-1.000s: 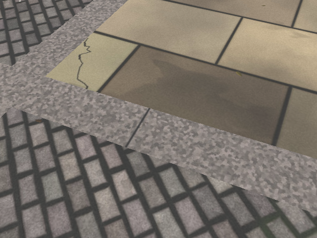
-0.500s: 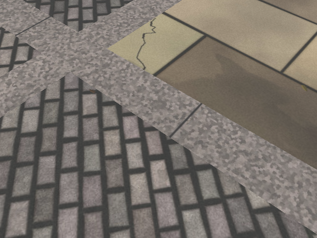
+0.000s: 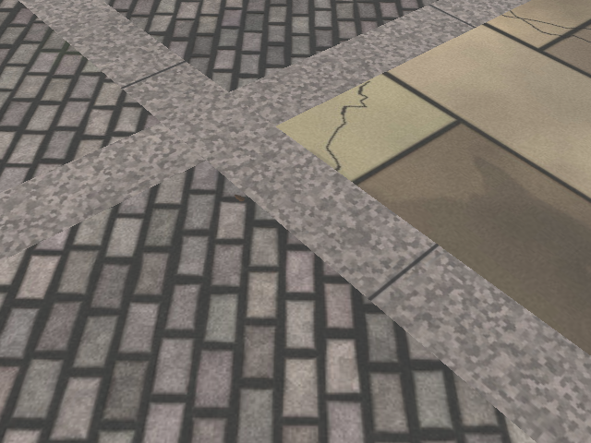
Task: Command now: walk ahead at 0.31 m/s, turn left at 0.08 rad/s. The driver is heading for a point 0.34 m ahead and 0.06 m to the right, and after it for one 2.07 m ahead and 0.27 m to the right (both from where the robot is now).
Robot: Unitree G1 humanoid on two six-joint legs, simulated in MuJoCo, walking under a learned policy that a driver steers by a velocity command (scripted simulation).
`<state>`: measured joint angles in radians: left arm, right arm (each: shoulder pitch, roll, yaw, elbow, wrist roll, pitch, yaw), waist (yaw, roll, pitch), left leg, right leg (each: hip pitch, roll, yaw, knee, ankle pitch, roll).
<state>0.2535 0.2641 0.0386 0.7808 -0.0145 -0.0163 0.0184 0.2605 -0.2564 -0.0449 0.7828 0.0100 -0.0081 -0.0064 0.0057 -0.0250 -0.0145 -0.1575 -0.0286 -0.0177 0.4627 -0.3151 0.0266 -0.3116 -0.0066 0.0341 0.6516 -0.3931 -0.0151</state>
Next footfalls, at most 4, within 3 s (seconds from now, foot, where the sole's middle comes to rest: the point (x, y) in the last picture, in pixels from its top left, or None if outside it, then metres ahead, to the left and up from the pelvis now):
0.36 right None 0.31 -0.15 -0.77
0.76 left None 0.35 0.08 -0.77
2.20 left None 0.44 0.11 -0.77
2.70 right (351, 331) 0.81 -0.12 -0.77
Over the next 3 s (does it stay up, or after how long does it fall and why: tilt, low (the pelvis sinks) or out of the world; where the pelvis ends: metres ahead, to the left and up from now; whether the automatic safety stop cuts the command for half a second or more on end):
stays up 0.79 -0.04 0.01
